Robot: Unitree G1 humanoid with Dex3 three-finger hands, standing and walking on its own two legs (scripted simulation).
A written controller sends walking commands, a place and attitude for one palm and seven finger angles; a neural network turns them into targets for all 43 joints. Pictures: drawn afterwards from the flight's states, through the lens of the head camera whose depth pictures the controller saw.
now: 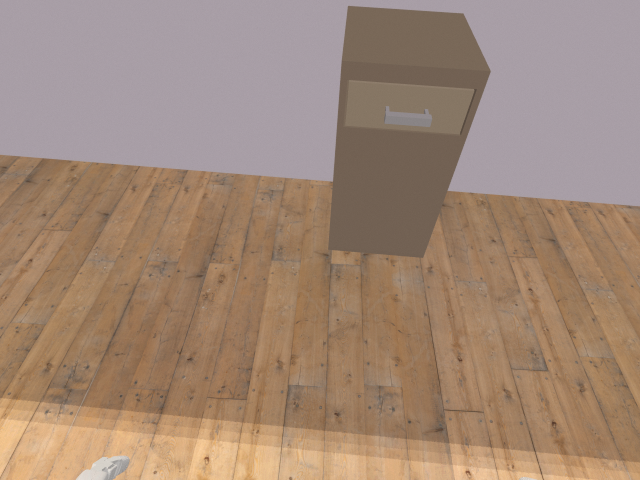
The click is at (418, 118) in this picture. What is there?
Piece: drawer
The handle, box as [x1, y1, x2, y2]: [384, 106, 431, 126]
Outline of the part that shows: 385,108 384,123 422,126 430,125 431,115 428,113 427,109 424,110 423,114 390,112 388,110 388,106 386,106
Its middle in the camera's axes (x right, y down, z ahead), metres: +0.25 -0.36 +1.11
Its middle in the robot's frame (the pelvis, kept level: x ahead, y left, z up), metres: +1.07 -0.20 -0.10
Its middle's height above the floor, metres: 0.67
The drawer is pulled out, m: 0.00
